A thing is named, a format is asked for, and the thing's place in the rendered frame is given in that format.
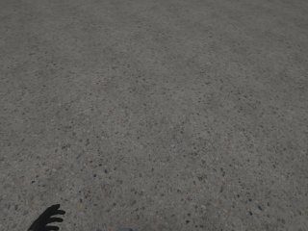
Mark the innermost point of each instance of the left robot hand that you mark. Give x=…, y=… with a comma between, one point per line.
x=40, y=223

